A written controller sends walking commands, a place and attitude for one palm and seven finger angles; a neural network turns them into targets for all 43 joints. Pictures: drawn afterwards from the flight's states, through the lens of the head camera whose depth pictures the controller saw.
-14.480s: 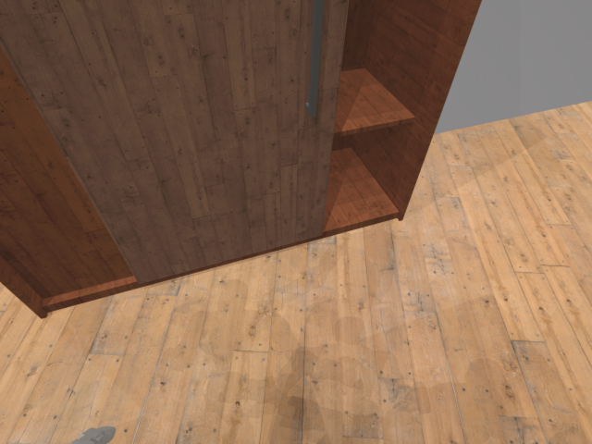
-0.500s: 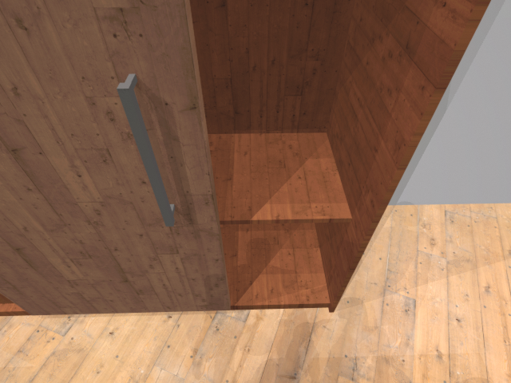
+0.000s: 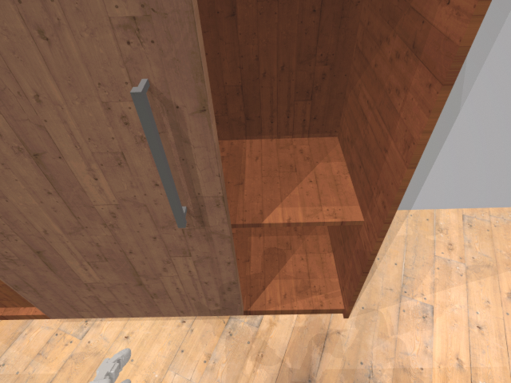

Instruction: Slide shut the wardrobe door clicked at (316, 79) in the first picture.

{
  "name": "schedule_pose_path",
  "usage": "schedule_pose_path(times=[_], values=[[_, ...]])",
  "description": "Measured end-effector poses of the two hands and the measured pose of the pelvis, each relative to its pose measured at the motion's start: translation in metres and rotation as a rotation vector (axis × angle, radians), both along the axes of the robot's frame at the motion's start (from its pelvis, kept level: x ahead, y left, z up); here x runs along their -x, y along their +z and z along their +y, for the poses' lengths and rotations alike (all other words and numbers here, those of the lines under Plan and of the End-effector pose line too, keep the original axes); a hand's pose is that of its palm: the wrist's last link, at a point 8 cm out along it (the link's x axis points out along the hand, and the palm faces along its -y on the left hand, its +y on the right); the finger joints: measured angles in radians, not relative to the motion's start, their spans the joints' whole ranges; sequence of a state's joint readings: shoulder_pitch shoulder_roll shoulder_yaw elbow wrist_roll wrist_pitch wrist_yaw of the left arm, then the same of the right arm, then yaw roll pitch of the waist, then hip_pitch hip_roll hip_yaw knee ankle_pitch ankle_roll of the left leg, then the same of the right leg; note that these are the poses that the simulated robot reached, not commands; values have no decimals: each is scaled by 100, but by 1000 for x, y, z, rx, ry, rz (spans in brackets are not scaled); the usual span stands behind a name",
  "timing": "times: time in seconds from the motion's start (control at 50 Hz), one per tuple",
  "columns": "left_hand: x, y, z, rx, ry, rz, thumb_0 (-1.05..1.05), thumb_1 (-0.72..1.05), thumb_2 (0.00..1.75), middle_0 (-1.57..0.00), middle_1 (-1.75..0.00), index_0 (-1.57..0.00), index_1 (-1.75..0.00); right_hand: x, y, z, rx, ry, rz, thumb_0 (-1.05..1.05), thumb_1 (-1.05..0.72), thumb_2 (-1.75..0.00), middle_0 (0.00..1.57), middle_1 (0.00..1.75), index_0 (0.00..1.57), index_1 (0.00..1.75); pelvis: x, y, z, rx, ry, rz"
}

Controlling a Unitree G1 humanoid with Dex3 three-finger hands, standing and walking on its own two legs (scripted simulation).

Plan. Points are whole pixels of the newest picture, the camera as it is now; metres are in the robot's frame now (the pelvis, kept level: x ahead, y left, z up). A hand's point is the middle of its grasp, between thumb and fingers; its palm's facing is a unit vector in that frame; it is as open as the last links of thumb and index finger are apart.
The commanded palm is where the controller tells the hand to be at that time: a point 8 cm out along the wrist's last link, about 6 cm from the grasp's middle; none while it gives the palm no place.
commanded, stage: raise the hand with hooked fingers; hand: left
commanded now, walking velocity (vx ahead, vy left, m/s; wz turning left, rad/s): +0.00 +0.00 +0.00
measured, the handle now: (166, 165) +0.49 +0.20 +0.08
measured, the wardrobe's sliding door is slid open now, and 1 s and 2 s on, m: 0.39 0.39 0.39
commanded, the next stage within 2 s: move the hooked fingers beside the handle in 1.94 s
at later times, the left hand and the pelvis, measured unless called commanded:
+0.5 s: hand (122, 348) +0.17 +0.20 +0.03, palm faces +0.14 -0.99 -0.07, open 10.0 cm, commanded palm +0.15 +0.25 +0.02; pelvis -0.03 +0.00 -0.06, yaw +3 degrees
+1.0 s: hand (102, 299) +0.22 +0.24 +0.06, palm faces +0.05 -1.00 -0.08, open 12.9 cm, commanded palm +0.19 +0.30 +0.08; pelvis -0.01 +0.01 -0.02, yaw +2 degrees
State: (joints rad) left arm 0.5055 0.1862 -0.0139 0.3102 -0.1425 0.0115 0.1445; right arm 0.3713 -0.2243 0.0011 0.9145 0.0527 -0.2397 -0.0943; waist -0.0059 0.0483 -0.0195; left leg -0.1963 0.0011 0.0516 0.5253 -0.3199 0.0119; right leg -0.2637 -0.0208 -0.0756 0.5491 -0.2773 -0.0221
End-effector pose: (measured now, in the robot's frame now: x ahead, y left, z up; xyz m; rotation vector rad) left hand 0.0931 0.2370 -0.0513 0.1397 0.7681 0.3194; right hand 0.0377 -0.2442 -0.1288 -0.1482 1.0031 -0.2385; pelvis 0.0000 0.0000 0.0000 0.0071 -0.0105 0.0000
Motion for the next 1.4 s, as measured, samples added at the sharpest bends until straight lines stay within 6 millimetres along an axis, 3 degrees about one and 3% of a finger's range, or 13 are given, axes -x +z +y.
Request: schedule_pose_path(times=[0.08, 0.14, 0.24, 0.34, 0.42, 0.54, 0.64, 0.76, 0.84, 0.94, 1.16, 1.3, 1.4], values=[[-78, 65, -20, 26, -137, -479, 5, 86, 85, -20, -37, -20, -36, -63, 26, -19, 80, 63, -283, 3, -92, -89, 20, 30, 20, 30, 9, -9, 3, -3, 15, 43], [-106, 82, -39, 134, -228, -752, 3, 78, 83, -21, -41, -21, -40, -102, 53, -26, 123, 117, -439, 2, -91, -89, 20, 30, 20, 30, 15, -21, -1, -10, 0, 93], [-82, 47, -41, 200, -287, -772, 2, 65, 78, -22, -48, -22, -47, -150, 81, -22, 159, 218, -567, 2, -91, -89, 19, 30, 20, 30, 18, -40, -7, -11, -8, 129], [-28, 17, -8, 113, -173, -569, 2, 53, 73, -23, -55, -23, -55, -176, 75, 1, 129, 300, -581, 1, -90, -90, 19, 30, 20, 30, 19, -51, -8, 9, 17, 150], [-18, 45, 18, -1, -110, -708, 2, 43, 69, -24, -61, -24, -61, -175, 48, 28, 70, 354, -537, 1, -90, -90, 19, 30, 20, 30, 22, -57, -7, 37, 46, 165], [-69, 83, 7, 29, -335, -885, 2, 29, 63, -24, -70, -24, -70, -138, 6, 55, -36, 337, -407, 1, -90, -89, 20, 30, 20, 30, 29, -59, -2, 55, 57, 166], [-102, 71, 8, 148, -389, -662, 1, 17, 58, -25, -78, -25, -77, -98, 3, 46, -51, 198, -315, 2, -90, -89, 20, 30, 21, 30, 24, -45, 2, 35, 27, 160], [-93, 94, 40, 56, -202, -705, 1, 3, 52, -27, -87, -26, -86, -77, 18, 18, 26, 129, -276, 2, -90, -89, 20, 30, 20, 30, 13, -33, 6, 25, 8, 144], [-88, 110, 54, -17, -202, -786, 1, -6, 48, -27, -93, -27, -92, -82, 24, 6, 74, 173, -278, 2, -90, -89, 20, 30, 20, 30, 13, -31, 8, 33, 24, 134], [-100, 107, 53, 40, -283, -744, 0, -18, 43, -28, -100, -28, -100, -100, 35, 2, 104, 190, -334, 2, -90, -89, 20, 30, 20, 30, 13, -28, 11, 39, 31, 118], [-121, 155, 85, -1, -213, -836, 0, -41, 33, -30, -115, -30, -115, -139, 61, 31, 41, 242, -475, 2, -90, -89, 20, 30, 20, 30, 3, -14, 9, 33, 31, 64], [-129, 157, 92, 34, -230, -739, 0, -47, 31, -30, -119, -30, -119, -141, 57, 37, 18, 258, -450, 2, -90, -89, 20, 30, 20, 30, 3, -9, 7, 30, 35, 48], [-134, 176, 102, 8, -210, -808, -1, -49, 30, -30, -120, -30, -119, -134, 57, 30, 35, 254, -420, 2, -90, -89, 20, 30, 20, 30, 1, -6, 4, 28, 33, 32]])
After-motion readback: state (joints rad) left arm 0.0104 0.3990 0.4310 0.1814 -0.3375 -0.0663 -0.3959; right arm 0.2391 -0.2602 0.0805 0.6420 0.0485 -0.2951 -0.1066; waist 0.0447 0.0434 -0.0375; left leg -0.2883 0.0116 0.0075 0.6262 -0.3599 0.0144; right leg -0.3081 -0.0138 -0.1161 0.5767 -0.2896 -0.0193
